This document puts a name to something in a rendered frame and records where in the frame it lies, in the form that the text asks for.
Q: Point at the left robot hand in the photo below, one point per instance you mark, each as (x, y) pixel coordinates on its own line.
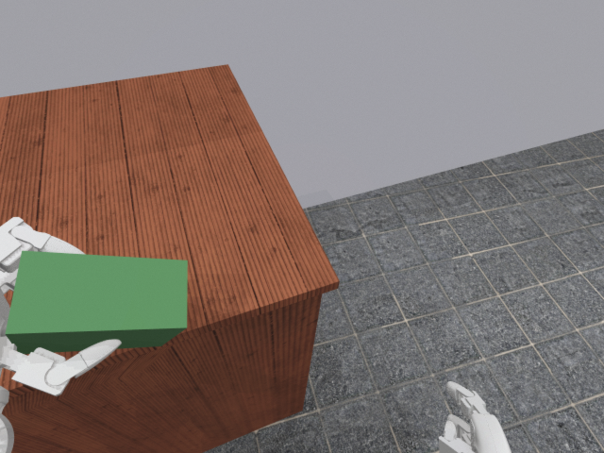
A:
(42, 369)

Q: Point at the sponge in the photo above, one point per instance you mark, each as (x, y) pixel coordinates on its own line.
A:
(68, 302)

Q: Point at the right robot hand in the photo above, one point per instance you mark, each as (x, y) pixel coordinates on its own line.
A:
(483, 435)

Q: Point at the table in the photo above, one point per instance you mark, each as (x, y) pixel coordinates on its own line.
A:
(172, 166)

